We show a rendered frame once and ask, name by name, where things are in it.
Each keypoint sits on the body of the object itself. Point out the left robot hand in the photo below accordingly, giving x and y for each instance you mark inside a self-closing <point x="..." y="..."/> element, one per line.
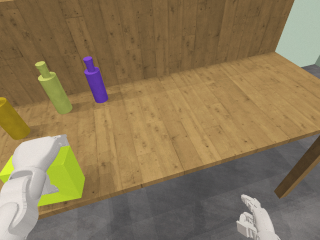
<point x="40" y="153"/>

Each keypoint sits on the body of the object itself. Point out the right robot hand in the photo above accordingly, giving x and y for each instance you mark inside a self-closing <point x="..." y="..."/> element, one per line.
<point x="249" y="225"/>

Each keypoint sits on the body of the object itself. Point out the table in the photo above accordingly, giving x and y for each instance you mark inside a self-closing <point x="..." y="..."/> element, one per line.
<point x="191" y="84"/>

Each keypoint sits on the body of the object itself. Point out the sponge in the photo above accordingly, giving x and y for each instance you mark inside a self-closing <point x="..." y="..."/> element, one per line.
<point x="64" y="173"/>

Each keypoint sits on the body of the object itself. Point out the robot left forearm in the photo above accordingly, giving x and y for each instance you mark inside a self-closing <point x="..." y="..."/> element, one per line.
<point x="19" y="198"/>

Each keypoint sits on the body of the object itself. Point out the robot right forearm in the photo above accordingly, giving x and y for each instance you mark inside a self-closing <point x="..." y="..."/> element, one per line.
<point x="266" y="235"/>

